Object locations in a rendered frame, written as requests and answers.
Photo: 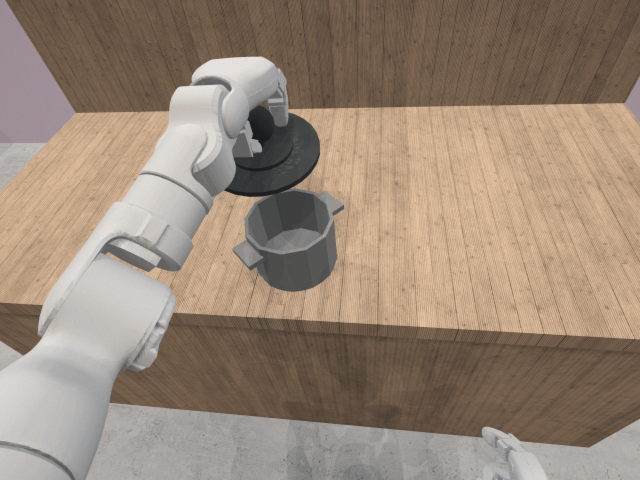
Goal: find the right robot hand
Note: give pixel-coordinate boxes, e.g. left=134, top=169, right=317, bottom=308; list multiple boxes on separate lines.
left=477, top=427, right=549, bottom=480

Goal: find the robot left forearm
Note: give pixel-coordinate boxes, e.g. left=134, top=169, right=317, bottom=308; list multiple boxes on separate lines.
left=38, top=73, right=249, bottom=337

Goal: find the knob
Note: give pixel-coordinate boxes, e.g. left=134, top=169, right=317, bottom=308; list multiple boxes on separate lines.
left=248, top=105, right=275, bottom=144

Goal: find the left robot upper arm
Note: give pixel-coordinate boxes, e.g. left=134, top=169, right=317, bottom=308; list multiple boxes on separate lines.
left=0, top=253, right=177, bottom=480

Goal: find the left robot hand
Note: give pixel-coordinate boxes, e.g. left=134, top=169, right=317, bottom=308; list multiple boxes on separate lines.
left=192, top=57, right=288, bottom=157

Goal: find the lid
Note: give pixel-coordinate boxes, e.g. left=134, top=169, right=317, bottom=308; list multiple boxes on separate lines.
left=224, top=110, right=320, bottom=197

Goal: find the pot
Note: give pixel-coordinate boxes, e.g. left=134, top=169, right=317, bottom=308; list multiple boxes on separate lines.
left=232, top=188, right=344, bottom=292

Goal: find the table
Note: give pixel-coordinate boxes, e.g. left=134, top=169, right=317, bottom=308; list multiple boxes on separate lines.
left=0, top=0, right=640, bottom=448

